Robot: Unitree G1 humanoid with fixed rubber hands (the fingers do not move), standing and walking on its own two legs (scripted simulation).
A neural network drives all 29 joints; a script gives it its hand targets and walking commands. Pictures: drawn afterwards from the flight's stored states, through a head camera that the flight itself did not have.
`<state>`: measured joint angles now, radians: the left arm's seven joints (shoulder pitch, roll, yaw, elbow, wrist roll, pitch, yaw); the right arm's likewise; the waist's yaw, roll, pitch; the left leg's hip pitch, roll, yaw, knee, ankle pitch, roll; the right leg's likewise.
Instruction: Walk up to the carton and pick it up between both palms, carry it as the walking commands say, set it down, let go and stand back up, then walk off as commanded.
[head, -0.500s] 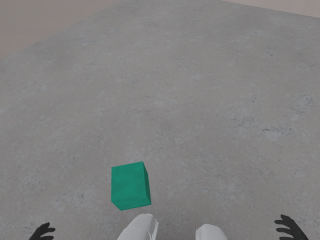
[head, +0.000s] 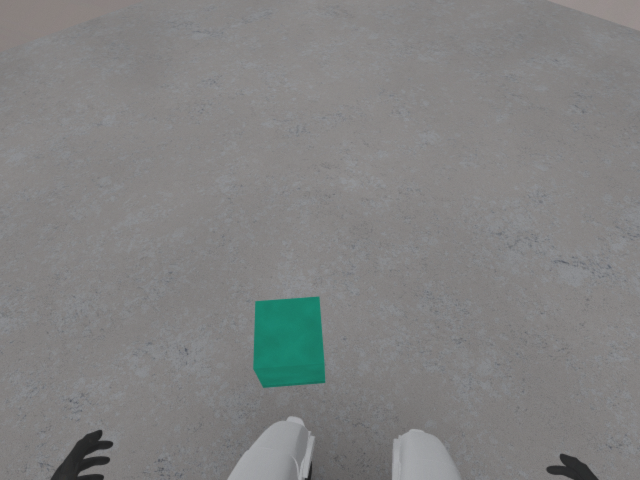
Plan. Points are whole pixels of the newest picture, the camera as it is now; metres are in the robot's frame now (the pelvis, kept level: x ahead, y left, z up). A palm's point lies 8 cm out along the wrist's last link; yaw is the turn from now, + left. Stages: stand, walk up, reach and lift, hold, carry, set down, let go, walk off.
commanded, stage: walk up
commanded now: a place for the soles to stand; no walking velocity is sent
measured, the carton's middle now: (290, 342) +0.50 +0.15 -0.63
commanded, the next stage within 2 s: none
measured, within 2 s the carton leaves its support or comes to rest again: neither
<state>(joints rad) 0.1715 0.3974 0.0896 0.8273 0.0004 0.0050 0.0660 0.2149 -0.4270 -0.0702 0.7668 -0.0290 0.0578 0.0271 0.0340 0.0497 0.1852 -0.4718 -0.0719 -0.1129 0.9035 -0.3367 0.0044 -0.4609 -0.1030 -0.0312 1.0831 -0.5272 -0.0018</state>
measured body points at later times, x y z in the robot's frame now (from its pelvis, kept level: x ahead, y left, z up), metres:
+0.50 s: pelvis -0.03 +0.04 +0.01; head +0.02 +0.03 +0.45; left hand +0.04 +0.38 -0.09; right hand +0.08 -0.27 -0.11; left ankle +0.00 +0.17 -0.69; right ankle -0.01 -0.09 -0.68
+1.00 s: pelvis -0.01 +0.03 +0.01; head +0.02 +0.03 +0.46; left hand +0.08 +0.37 -0.09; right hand +0.13 -0.28 -0.09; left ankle +0.00 +0.17 -0.68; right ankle +0.00 -0.09 -0.69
